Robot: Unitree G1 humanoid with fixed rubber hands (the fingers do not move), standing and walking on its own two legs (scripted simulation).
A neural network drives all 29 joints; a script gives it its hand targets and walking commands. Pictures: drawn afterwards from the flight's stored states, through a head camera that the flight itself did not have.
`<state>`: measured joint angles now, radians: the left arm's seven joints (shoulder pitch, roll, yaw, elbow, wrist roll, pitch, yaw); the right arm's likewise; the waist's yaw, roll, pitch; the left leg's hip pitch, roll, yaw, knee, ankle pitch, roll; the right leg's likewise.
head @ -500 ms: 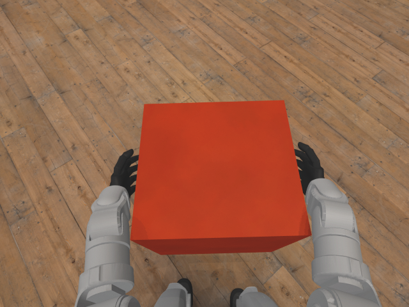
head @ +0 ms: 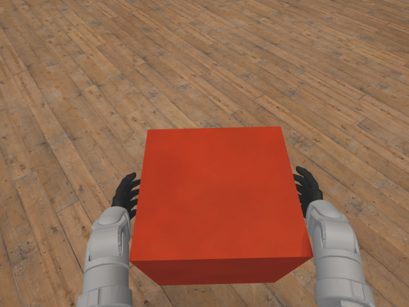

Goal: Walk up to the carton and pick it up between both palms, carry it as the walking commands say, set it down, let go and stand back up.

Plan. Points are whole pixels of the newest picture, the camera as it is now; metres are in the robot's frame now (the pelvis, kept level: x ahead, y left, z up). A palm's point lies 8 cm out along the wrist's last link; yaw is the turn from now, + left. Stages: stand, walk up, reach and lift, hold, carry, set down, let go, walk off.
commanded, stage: reach and lift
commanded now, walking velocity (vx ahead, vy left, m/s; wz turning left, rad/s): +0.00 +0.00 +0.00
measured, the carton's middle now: (215, 211) +0.34 +0.00 -0.06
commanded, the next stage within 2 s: hold in 1.48 s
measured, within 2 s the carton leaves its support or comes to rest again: neither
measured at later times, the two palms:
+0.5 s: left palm (113, 207) +0.30 +0.19 +0.05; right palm (320, 199) +0.30 -0.19 +0.06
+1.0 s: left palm (112, 215) +0.29 +0.19 +0.04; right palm (318, 206) +0.29 -0.19 +0.05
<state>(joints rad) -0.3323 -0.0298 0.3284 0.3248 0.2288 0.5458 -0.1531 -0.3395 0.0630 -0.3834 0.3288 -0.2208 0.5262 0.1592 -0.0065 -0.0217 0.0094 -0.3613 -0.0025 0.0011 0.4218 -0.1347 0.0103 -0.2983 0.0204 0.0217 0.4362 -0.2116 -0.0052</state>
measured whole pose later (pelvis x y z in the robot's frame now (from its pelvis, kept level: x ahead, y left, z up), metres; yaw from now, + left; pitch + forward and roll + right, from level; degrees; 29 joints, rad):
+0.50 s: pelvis +0.01 +0.00 +0.01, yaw +0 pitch -6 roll +0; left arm -0.24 -0.02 0.28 0.18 0.19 0.72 -0.15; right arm -0.26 0.06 -0.30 0.19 -0.19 0.70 0.13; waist 0.00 -0.03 0.06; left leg -0.06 -0.01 0.00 0.29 -0.12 0.01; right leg 0.00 0.02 0.03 0.30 -0.19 -0.01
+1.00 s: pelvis +0.02 +0.00 +0.01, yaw +0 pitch -6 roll +0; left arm -0.17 -0.01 0.23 0.11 0.16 0.74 -0.12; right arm -0.18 0.04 -0.24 0.13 -0.17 0.72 0.11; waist 0.01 -0.02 0.07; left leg -0.05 -0.01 0.01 0.28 -0.11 0.01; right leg 0.01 0.01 0.03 0.29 -0.19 -0.01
